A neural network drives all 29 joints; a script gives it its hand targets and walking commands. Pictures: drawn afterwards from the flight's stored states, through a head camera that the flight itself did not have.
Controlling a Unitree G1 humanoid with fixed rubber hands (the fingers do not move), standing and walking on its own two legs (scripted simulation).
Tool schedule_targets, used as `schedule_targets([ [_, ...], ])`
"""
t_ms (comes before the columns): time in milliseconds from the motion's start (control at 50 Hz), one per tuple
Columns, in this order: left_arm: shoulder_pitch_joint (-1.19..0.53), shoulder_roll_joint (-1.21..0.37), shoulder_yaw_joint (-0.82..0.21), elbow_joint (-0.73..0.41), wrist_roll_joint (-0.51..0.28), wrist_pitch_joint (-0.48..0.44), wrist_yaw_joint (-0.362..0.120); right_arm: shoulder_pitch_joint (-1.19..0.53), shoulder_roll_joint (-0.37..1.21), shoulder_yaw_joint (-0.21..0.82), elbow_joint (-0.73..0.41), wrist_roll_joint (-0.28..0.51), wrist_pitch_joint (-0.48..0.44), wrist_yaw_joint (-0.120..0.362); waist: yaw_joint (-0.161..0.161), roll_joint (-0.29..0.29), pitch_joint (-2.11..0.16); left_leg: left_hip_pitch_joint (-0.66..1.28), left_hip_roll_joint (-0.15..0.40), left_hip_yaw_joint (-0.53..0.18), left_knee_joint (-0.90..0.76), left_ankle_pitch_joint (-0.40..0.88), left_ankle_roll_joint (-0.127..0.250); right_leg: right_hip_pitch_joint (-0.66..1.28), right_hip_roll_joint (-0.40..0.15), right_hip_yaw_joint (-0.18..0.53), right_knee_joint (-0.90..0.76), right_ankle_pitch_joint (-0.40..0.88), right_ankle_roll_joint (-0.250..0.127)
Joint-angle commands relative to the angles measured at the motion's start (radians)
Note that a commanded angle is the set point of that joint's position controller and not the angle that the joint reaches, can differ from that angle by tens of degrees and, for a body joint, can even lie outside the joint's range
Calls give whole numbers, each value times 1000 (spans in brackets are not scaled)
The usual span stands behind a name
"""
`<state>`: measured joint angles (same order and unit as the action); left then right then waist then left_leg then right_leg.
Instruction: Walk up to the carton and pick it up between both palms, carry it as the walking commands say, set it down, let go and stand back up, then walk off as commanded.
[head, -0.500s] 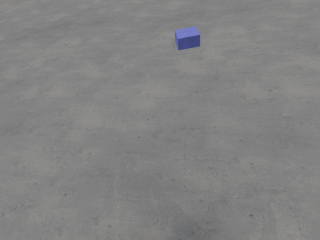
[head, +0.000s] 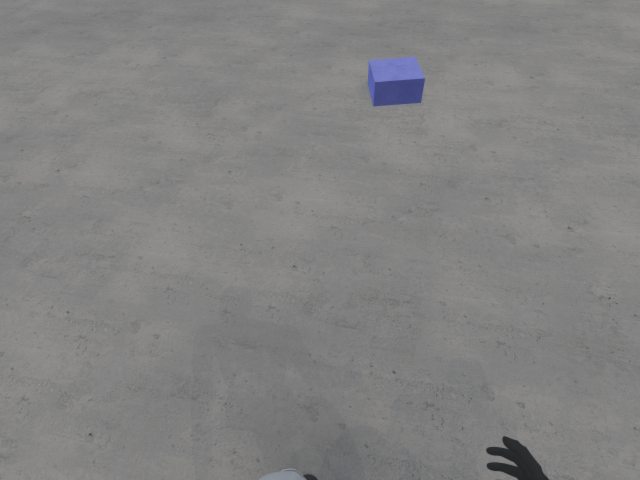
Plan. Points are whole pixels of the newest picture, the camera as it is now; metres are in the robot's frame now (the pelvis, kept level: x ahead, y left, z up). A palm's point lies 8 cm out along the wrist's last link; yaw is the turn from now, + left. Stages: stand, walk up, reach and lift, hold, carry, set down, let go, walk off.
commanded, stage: walk up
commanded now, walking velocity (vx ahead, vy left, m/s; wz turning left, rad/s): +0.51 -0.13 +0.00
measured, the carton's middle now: (394, 81) +2.20 -0.17 -0.68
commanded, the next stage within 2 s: none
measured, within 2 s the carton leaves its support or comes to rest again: neither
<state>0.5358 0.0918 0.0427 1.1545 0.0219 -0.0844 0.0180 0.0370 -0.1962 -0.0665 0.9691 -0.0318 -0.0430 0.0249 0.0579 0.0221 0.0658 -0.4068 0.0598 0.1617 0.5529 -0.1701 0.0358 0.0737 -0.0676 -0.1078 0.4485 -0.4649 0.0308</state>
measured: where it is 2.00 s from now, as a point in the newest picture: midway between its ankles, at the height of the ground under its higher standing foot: (385, 251)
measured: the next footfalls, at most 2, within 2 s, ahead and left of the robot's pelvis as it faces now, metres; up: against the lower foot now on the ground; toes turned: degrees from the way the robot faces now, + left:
right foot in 0.54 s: +0.45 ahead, -0.19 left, +0.00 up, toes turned -8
left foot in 1.22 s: +0.72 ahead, +0.05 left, +0.00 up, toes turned +7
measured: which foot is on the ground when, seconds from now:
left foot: down 0.00-0.54, up 0.56-1.00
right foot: down 0.00-0.00, up 0.02-0.52, down 0.54-1.00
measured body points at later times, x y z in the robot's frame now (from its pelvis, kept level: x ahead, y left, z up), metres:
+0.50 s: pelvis +0.25 -0.06 +0.01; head +0.27 -0.05 +0.46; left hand +0.39 +0.16 -0.13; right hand +0.11 -0.26 -0.13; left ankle +0.10 +0.10 -0.72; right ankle +0.40 -0.18 -0.70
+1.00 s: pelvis +0.47 -0.11 +0.03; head +0.48 -0.16 +0.48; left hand +0.36 +0.10 -0.09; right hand +0.54 -0.34 -0.14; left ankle +0.59 +0.08 -0.61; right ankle +0.41 -0.18 -0.72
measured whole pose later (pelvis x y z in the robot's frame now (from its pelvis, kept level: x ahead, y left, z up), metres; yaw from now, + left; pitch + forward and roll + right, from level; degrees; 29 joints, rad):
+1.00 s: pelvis +0.47 -0.11 +0.03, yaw -3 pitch -2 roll +4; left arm 0.55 0.09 0.01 1.10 0.01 -0.10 0.00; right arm 0.16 -0.21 -0.07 1.04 -0.04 0.02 0.05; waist 0.06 0.05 0.05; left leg -0.66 0.11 0.05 1.03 0.03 -0.05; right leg 0.03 -0.05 -0.09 0.24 -0.23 -0.04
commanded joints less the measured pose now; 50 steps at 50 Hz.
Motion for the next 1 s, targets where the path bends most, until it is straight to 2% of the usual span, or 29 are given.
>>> schedule_targets([
  [0,29,127,39,-76,-6,-2,-1,495,-276,-83,53,-5,-33,-38,-174,234,-308,761,436,-584,-162,-58,87,-603,29,41,670,-63,-54],
  [20,5,99,41,-91,14,-3,-3,509,-293,-79,76,18,-16,-46,-144,128,-274,649,507,-797,-297,-11,86,-658,7,185,823,-41,-50],
  [40,-10,120,39,-101,0,11,-11,422,-269,-74,71,25,-17,-39,-117,40,-160,474,463,-686,-289,-35,87,-655,-27,199,886,82,-35],
  [80,-73,94,31,-97,1,20,-29,254,-145,-37,32,14,-32,-36,-74,51,-74,308,358,-415,-291,197,110,-630,-74,156,889,217,-29],
  [100,-96,83,30,-102,2,33,-31,244,-84,-18,30,26,-33,-36,-54,-5,-30,216,269,-298,-310,167,58,-573,-73,152,852,243,-26],
  [140,-35,47,16,-79,10,56,-43,280,-92,-19,53,22,-43,-40,-36,92,-48,272,241,-208,-302,233,19,-600,-53,156,782,262,-32],
  [220,-187,97,40,-159,8,90,-69,470,-57,4,98,25,-46,-41,-59,133,-27,375,226,-157,-288,451,-78,-759,-3,148,714,342,-10],
  [260,-244,108,36,-193,5,90,-72,458,-78,6,93,9,-65,-42,-32,168,-5,308,236,-119,-322,455,-20,-732,-37,120,642,396,-4],
  [280,-313,116,37,-217,16,85,-74,451,-99,0,98,2,-70,-49,-48,108,10,332,274,-132,-344,401,23,-767,-49,127,584,415,5],
  [360,-457,102,11,-221,9,67,-93,450,-80,-4,64,23,-49,-51,-106,130,112,284,196,-19,-402,229,22,-657,-33,-29,245,481,5],
  [400,-506,113,10,-259,2,62,-96,495,-112,-9,112,13,-51,-62,-116,154,131,322,281,-95,-402,265,43,-656,-41,-17,199,480,-5],
  [440,-484,143,21,-273,-5,59,-93,500,-104,-6,127,11,-47,-58,-84,121,157,324,313,-125,-409,222,62,-611,-72,30,147,456,-15],
  [460,-415,136,14,-232,-4,52,-93,448,-131,-16,108,6,-45,-53,-61,189,101,360,284,-78,-361,271,46,-550,-47,5,115,403,-24],
  [480,-422,164,24,-229,-3,41,-87,457,-150,-20,104,11,-47,-60,-81,169,37,407,256,-50,-298,402,42,-495,-21,-21,99,396,-35],
  [500,-318,189,38,-215,-7,39,-75,429,-162,-29,101,1,-32,-53,-30,177,-5,363,254,-33,-167,397,26,-356,-13,-6,78,304,-40],
  [520,-178,210,51,-155,11,18,-61,415,-159,-31,87,2,-25,-52,29,65,-91,255,180,16,108,424,9,-115,15,-14,8,257,-78],
  [540,11,317,82,-94,11,9,-42,458,-62,-6,73,10,-28,-43,81,-202,-298,73,87,24,436,15,-17,195,-206,237,-29,190,-145],
  [560,59,399,92,-93,11,-2,-32,478,3,22,39,33,-38,-35,54,-357,-375,-173,-31,-70,704,-390,-43,339,-422,699,-204,121,-205],
  [580,-37,398,88,-92,-32,16,-32,450,-52,-5,43,15,-28,-28,43,-253,-330,-169,45,-194,741,-260,-14,109,-371,682,-283,-71,-139],
  [600,-99,321,67,-109,-17,10,-26,351,-52,-13,31,10,-27,-16,15,-150,-166,-189,85,-185,765,-193,-15,-67,-318,543,-280,-79,-118],
  [640,-249,215,26,-158,-21,-4,-24,426,-5,-19,107,11,-13,-9,-77,-118,-60,-133,99,-175,729,-15,-29,-236,-225,337,-273,189,-6],
  [660,-215,174,16,-151,-25,-14,-21,414,-9,-23,97,-2,-1,-10,-71,-71,-37,-126,88,-174,720,-8,-41,-261,-230,308,-271,280,-46],
  [680,-187,187,19,-124,-23,-18,-23,430,-15,-25,106,12,7,-12,-79,-44,-25,-100,96,-188,712,25,-41,-264,-227,284,-261,386,-22],
  [720,-159,146,-6,-91,-22,-18,-19,444,-14,-17,106,18,34,-4,-107,-195,-7,-83,74,-173,670,58,-41,-322,-152,184,-266,299,52],
  [800,-73,162,-8,-86,-13,-15,-20,234,-29,3,29,-2,50,14,-55,-218,136,-234,101,-137,596,148,-71,-380,-195,197,-371,108,-25],
  [820,-21,194,2,-87,-10,-17,-17,196,-68,-12,32,-9,55,18,-29,-107,59,-276,81,-149,600,165,-81,-262,-221,257,-367,140,-18],
  [840,3,192,4,-78,-16,-20,-12,203,-65,-15,22,-3,52,21,-38,-98,128,-355,78,-165,602,193,-84,-200,-240,281,-348,249,17],
  [860,-28,191,-5,-103,-19,-30,-17,217,-49,-11,33,-1,47,24,-58,-176,58,-307,71,-153,583,201,-73,-187,-206,219,-335,293,26],
  [980,70,121,1,-90,-4,-36,0,4,-37,-5,-18,-9,41,26,2,-191,123,-384,70,-104,429,193,-85,-63,-197,162,-332,462,-62],
])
